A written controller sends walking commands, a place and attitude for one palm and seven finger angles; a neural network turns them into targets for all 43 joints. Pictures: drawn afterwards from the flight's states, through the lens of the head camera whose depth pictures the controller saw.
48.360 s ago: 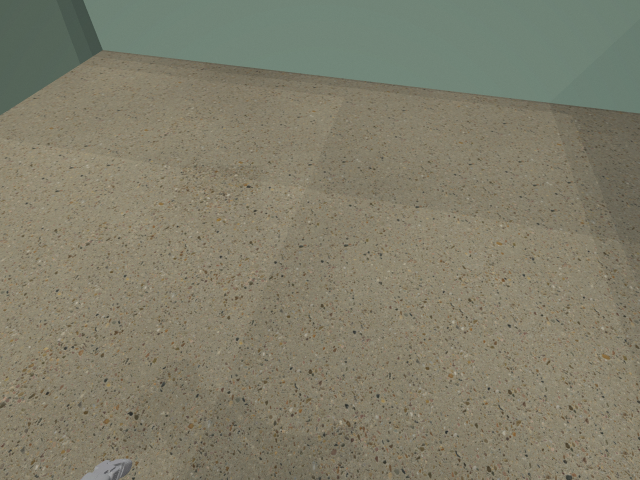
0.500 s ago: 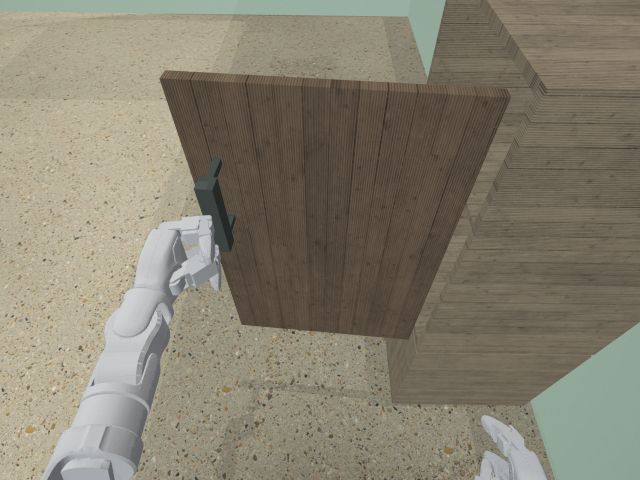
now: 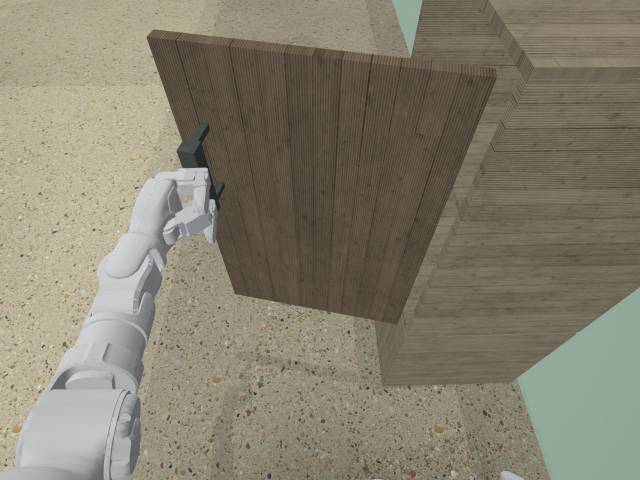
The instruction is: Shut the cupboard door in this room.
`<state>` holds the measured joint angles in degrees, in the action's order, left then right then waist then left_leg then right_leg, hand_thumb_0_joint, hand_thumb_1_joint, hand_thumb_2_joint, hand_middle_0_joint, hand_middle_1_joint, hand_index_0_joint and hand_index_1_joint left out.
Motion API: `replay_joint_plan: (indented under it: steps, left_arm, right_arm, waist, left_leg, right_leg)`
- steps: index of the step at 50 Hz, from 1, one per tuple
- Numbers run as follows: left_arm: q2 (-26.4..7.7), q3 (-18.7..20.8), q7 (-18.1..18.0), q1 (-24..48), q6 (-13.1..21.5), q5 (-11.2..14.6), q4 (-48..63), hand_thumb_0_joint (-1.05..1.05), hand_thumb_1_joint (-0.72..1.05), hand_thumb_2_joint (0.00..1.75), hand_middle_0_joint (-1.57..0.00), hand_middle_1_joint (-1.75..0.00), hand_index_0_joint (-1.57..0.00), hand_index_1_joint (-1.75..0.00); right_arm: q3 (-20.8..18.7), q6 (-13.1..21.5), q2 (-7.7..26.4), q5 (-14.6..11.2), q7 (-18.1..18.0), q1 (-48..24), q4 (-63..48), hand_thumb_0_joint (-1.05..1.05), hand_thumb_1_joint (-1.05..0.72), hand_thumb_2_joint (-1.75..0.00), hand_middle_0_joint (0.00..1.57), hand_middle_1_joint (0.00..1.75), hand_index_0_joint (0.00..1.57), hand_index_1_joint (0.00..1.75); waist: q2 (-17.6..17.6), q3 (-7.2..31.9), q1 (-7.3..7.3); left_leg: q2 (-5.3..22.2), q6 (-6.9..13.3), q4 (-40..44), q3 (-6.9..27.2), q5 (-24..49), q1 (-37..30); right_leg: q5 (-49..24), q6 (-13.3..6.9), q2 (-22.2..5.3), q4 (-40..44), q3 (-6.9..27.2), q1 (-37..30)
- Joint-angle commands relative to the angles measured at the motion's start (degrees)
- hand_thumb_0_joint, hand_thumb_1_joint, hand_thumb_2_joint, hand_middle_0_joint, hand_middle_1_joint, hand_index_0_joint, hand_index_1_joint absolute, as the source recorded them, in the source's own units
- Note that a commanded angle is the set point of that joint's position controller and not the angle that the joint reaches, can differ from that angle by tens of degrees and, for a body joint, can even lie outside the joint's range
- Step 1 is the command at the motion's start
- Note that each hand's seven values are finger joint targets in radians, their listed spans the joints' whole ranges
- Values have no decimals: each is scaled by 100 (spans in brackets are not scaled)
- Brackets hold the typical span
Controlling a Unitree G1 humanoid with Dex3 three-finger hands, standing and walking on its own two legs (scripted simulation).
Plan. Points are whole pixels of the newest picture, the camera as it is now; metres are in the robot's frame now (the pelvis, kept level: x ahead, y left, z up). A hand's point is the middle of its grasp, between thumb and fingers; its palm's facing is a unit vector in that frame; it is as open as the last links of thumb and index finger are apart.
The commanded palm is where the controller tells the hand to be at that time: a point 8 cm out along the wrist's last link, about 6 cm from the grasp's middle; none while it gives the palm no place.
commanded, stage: push the door shut along its arc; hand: left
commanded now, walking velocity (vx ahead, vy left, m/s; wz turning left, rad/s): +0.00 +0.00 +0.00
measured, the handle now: (206, 171) +0.51 +0.16 +0.09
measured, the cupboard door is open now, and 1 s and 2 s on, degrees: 77 61 55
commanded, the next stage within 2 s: pull the fist back off the door in 1.18 s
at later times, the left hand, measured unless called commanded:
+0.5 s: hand (242, 179) +0.48 +0.10 +0.09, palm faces -0.33 -0.94 +0.01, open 3.2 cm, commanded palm +0.48 +0.14 +0.09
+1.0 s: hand (285, 154) +0.53 +0.04 +0.10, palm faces -0.46 -0.89 +0.02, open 3.1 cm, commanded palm +0.54 +0.10 +0.09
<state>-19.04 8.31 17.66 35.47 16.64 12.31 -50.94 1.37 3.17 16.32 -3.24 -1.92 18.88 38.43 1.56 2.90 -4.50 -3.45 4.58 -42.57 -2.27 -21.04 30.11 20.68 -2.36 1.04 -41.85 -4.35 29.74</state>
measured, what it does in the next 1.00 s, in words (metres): stands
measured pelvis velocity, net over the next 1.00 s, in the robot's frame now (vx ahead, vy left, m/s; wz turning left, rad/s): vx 0.01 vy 0.00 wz -0.03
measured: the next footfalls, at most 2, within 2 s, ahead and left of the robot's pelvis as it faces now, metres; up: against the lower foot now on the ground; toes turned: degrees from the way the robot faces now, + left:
none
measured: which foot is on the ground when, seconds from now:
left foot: down 0.00-1.00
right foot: down 0.00-1.00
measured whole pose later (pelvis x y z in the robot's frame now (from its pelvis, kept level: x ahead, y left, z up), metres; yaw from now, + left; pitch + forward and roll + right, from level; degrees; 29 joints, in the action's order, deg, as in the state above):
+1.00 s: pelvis +0.01 +0.00 -0.02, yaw -2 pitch +19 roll -1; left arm -23.9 12.0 25.9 63.7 14.0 7.4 -71.2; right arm 1.6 1.6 16.9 -0.5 -1.9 22.5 38.4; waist 2.2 3.9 -12.6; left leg -2.0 4.7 -49.9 -3.1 -24.6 44.2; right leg 23.1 -2.6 2.2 -48.0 -3.8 43.8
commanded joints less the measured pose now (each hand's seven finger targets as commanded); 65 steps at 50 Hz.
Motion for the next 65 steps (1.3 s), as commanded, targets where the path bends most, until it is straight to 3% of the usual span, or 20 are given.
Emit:
replay_joint_plan:
  steps: [1, 3, 7, 17, 20, 21, 26, 27, 31, 33, 35, 41, 42, 50, 53, 55, 57, 58, 64, 65]
  left_arm:
    - [-611, -61, 194, 3414, 526, 54, 862, 0, 90, 90, -130, -150, -130, -150]
    - [-741, 22, 236, 3601, 586, 19, 777, 0, 90, 90, -130, -150, -130, -150]
    - [-972, 107, 362, 3991, 573, -26, 271, 0, 90, 90, -130, -150, -130, -150]
    - [-798, -49, 711, 4617, 496, -9, 6, 0, 90, 90, -130, -150, -130, -150]
    - [-1364, 524, 660, 4568, 379, -1, -254, 0, 90, 90, -130, -150, -130, -150]
    - [-1362, 499, 638, 4577, 358, -34, -290, 0, 90, 90, -130, -150, -130, -150]
    - [-1250, 349, 605, 4677, 453, -245, -101, 0, 90, 90, -130, -150, -130, -150]
    - [-1118, 256, 635, 4719, 421, -224, -179, 0, 90, 90, -130, -150, -130, -150]
    - [-1326, 422, 695, 5021, 234, -198, -493, 0, 90, 90, -130, -150, -130, -150]
    - [-1609, 631, 722, 5153, 261, -248, -417, 0, 90, 90, -130, -150, -130, -150]
    - [-1268, 335, 765, 5178, 262, -279, -384, 0, 90, 90, -130, -150, -130, -150]
    - [-1156, 225, 800, 5615, 165, -254, -586, 0, 90, 90, -130, -150, -130, -150]
    - [-1395, 472, 778, 5621, 151, -227, -662, 0, 90, 90, -130, -150, -130, -150]
    - [-1841, 711, 745, 5922, 82, -452, -921, 0, 90, 90, -130, -150, -130, -150]
    - [-1500, 468, 822, 6063, 104, -459, -814, 0, 90, 90, -130, -150, -130, -150]
    - [-1763, 610, 875, 6115, 75, -474, -789, 0, 90, 90, -130, -150, -130, -150]
    - [-1337, 315, 948, 6217, 10, -382, -808, 0, 90, 90, -130, -150, -130, -150]
    - [-1437, 354, 982, 6301, -8, -426, -830, 0, 90, 90, -130, -150, -130, -150]
    - [-1024, -2, 1033, 6642, -137, -381, -917, 0, 90, 90, -130, -150, -130, -150]
    - [-1515, 1534, -159, 6595, -281, 90, -1075, 0, 90, 90, -130, -150, -130, -150]
  right_arm:
    - [-275, 240, 854, 10, -56, 205, -518, 0, -90, -90, 20, 30, 20, 30]
    - [-302, 246, 892, 23, -55, 278, -464, 0, -90, -90, 20, 30, 20, 30]
    - [-281, 219, 951, 57, -71, 446, -357, 0, -90, -90, 20, 30, 20, 30]
    - [-326, 212, 1007, 121, -47, 734, -263, 0, -90, -90, 20, 30, 20, 30]
    - [-323, 162, 1057, 148, -49, 831, -273, 0, -90, -90, 20, 30, 20, 30]
    - [-309, 145, 1036, 146, -45, 831, -313, 0, -90, -90, 20, 30, 20, 30]
    - [-351, 82, 1008, 194, 17, 953, -325, 0, -90, -90, 20, 30, 20, 30]
    - [-354, 52, 1010, 184, 7, 987, -324, 0, -90, -90, 20, 30, 20, 30]
    - [-344, -6, 1039, 191, -7, 1059, -316, 0, -90, -90, 20, 30, 20, 30]
    - [-344, -13, 1080, 195, -35, 1124, -339, 0, -90, -90, 20, 30, 20, 30]
    - [-341, -24, 1031, 208, -26, 1133, -330, 0, -90, -90, 20, 30, 20, 30]
    - [-356, -32, 1050, 241, -40, 1222, -208, 0, -90, -90, 20, 30, 20, 30]
    - [-355, -45, 1078, 234, -66, 1282, -196, 0, -90, -90, 20, 30, 20, 30]
    - [-333, -68, 1102, 292, -75, 1425, -212, 0, -90, -90, 20, 30, 20, 30]
    - [-356, -62, 1095, 296, -66, 1431, -226, 0, -90, -90, 20, 30, 20, 30]
    - [-371, -85, 1121, 304, -83, 1491, -198, 0, -90, -90, 20, 30, 20, 30]
    - [-373, -86, 1065, 287, -98, 1458, -180, 0, -90, -90, 20, 30, 20, 30]
    - [-370, -86, 1121, 296, -98, 1479, -147, 0, -90, -90, 20, 30, 20, 30]
    - [-378, -54, 1081, 332, -106, 1462, 67, 0, -90, -90, 20, 30, 20, 30]
    - [-320, 4, 871, 305, -16, 1699, -31, 0, -90, -90, 20, 30, 20, 30]
  waist:
    - [-80, 1733, -395]
    - [96, 1887, -413]
    - [-140, 1870, -546]
    - [198, 2450, -687]
    - [-67, 2503, -594]
    - [-83, 2442, -608]
    - [428, 2724, -587]
    - [337, 2707, -666]
    - [-22, 2451, -771]
    - [92, 2782, -726]
    - [265, 2806, -766]
    - [229, 2618, -948]
    - [206, 2695, -895]
    - [145, 2889, -967]
    - [294, 3104, -992]
    - [264, 3192, -1007]
    - [241, 3181, -1073]
    - [290, 3166, -1076]
    - [497, 3062, -1201]
    - [702, 3060, -907]
  left_leg:
    - [342, -256, 458, 699, 1372, -1313]
    - [354, -265, 413, 737, 1464, -1465]
    - [341, -221, 334, 732, 1216, -1106]
    - [367, -232, 19, 843, 1967, -1470]
    - [343, -217, -5, 812, 1895, -1146]
    - [327, -197, 0, 761, 1823, -989]
    - [384, -263, -151, 853, 2412, -1485]
    - [392, -236, -199, 853, 2583, -1518]
    - [353, -169, -170, 758, 2033, -1001]
    - [336, -169, -204, 746, 2271, -1103]
    - [363, -193, -243, 804, 2451, -1319]
    - [371, -167, -347, 820, 2284, -1271]
    - [363, -162, -383, 833, 2434, -1259]
    - [329, -132, -535, 743, 2357, -822]
    - [324, -131, -605, 738, 2610, -1076]
    - [320, -117, -651, 699, 2576, -974]
    - [277, -79, -696, 655, 2661, -989]
    - [293, -100, -687, 682, 2625, -1043]
    - [264, -89, -806, 699, 2659, -1241]
    - [368, -230, -756, 754, 2628, -679]
  right_leg:
    - [-1256, 14, -48, 469, 349, 98]
    - [-1245, -4, -41, 428, 352, 214]
    - [-1099, 10, -40, 405, 378, 265]
    - [-1482, -15, 2, 154, 304, 711]
    - [-1552, -3, 14, 132, 347, 492]
    - [-1572, 7, 10, 135, 366, 432]
    - [-1681, -7, 38, 15, 313, 815]
    - [-1751, -2, 64, -10, 291, 890]
    - [-1697, 25, 81, 56, 329, 704]
    - [-1910, 22, 85, 4, 373, 567]
    - [-1859, 10, 91, -36, 317, 834]
    - [-1665, 16, 130, -27, 281, 1174]
    - [-1760, -15, 128, -84, 271, 1081]
    - [-1937, 16, 141, -203, 352, 947]
    - [-2066, 25, 180, -248, 340, 1078]
    - [-2156, 19, 175, -251, 366, 962]
    - [-2307, 5, 192, -277, 331, 936]
    - [-2202, 33, 210, -250, 349, 1082]
    - [-2002, 6, 252, -264, 277, 1512]
    - [-2203, 35, 159, -174, 373, 1065]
